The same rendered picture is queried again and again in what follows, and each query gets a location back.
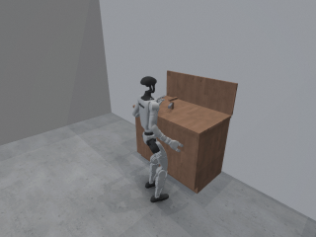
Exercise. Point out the left robot upper arm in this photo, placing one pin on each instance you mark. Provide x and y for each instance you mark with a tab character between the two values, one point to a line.
136	112

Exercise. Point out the left robot hand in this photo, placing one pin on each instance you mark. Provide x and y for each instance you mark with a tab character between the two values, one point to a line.
159	100

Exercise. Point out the right robot hand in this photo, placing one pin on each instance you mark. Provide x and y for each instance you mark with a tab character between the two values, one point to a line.
175	144

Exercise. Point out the robot right forearm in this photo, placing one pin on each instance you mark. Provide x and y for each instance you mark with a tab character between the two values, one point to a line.
157	133

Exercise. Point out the right robot upper arm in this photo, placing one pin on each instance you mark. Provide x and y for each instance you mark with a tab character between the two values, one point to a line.
154	109

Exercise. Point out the robot torso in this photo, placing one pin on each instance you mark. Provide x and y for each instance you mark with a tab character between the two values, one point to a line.
144	114

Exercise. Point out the counter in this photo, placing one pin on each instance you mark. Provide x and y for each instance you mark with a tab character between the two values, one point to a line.
199	119

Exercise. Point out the robot left thigh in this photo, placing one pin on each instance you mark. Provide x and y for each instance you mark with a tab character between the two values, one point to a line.
153	158

